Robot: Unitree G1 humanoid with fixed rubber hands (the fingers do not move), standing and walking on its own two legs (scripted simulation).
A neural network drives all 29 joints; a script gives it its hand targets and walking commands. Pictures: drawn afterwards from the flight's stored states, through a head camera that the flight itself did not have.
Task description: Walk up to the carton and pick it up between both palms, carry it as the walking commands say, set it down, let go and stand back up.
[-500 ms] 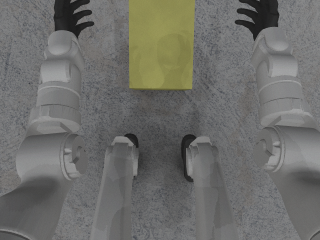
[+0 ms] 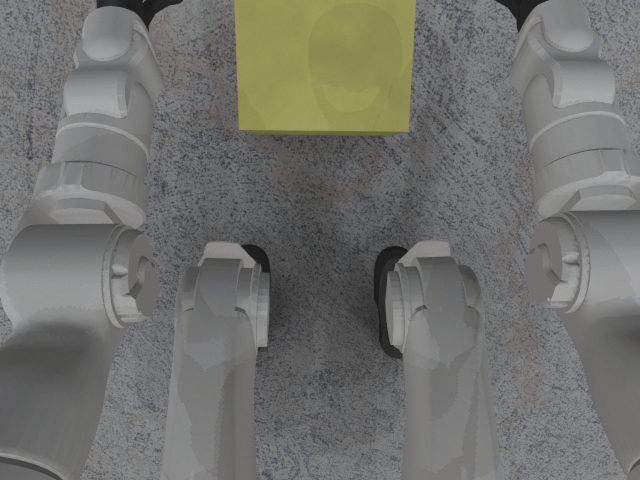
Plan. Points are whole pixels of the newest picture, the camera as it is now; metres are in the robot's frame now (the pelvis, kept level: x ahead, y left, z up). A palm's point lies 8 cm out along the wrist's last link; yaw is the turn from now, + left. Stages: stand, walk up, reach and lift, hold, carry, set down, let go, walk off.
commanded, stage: reach and lift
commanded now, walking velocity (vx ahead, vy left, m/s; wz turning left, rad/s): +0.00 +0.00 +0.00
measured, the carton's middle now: (324, 24) +0.58 -0.01 -0.34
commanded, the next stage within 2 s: none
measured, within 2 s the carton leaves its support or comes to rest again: neither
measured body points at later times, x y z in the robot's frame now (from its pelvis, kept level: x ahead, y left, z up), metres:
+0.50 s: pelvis +0.00 +0.00 -0.06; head +0.38 -0.01 +0.18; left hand +0.54 +0.18 -0.26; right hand +0.54 -0.20 -0.26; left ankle +0.11 +0.13 -0.39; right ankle +0.10 -0.13 -0.39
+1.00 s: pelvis -0.01 +0.00 -0.06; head +0.37 -0.01 +0.18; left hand +0.54 +0.16 -0.25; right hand +0.55 -0.18 -0.25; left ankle +0.11 +0.13 -0.39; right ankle +0.10 -0.13 -0.39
